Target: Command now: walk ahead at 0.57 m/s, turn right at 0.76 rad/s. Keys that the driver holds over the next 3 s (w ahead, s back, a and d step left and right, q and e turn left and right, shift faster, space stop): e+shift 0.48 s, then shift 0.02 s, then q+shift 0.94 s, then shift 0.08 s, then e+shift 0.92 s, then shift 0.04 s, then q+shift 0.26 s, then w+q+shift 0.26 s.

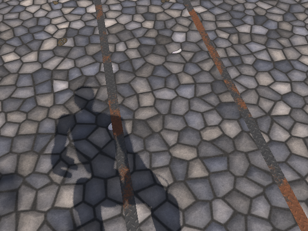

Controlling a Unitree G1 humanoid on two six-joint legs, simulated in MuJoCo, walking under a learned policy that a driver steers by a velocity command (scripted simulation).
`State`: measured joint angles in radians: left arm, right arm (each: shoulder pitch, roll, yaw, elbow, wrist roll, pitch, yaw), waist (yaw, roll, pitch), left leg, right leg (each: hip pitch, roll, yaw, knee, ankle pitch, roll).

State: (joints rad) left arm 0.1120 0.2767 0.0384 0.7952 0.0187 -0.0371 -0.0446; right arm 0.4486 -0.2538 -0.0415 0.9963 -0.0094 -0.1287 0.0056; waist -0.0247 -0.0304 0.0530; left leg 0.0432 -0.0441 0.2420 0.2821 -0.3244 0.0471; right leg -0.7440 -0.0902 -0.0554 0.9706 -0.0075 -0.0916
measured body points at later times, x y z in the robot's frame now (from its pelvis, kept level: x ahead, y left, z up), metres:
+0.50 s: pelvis +0.25 +0.01 +0.00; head +0.28 -0.03 +0.44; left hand +0.43 +0.27 -0.10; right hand +0.33 -0.30 -0.10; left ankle +0.42 +0.16 -0.67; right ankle +0.29 -0.03 -0.74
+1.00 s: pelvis +0.33 +0.06 +0.01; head +0.37 +0.06 +0.45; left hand +0.56 +0.27 -0.11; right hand +0.30 -0.25 -0.10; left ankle +0.39 +0.13 -0.74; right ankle +0.27 -0.07 -0.69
